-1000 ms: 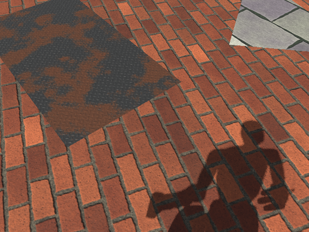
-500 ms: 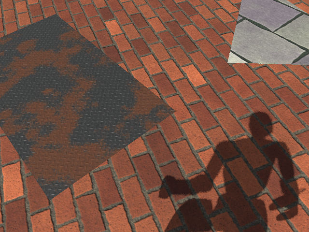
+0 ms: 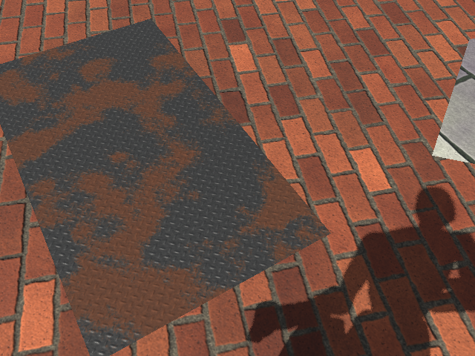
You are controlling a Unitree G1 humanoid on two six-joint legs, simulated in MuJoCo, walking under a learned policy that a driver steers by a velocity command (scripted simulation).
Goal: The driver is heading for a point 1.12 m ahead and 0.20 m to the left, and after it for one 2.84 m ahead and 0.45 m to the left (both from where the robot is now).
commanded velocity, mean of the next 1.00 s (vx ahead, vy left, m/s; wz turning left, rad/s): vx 0.50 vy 0.00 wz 0.46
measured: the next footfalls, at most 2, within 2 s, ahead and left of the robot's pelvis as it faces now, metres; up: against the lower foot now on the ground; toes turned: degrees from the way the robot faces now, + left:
right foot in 0.36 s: +0.39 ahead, -0.11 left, +0.00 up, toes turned +16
left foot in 0.88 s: +0.55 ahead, +0.25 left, +0.00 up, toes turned +30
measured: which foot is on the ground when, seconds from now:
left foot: down 0.00-0.38, up 0.40-0.86, down 0.88-1.00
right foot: up 0.00-0.34, down 0.36-0.90, up 0.92-1.00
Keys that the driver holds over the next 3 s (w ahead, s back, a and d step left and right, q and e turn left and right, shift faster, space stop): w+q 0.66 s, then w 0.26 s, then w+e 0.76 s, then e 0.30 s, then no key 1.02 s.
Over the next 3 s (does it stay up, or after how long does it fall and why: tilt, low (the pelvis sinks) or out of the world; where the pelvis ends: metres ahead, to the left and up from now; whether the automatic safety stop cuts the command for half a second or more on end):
stays up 1.09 0.25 0.01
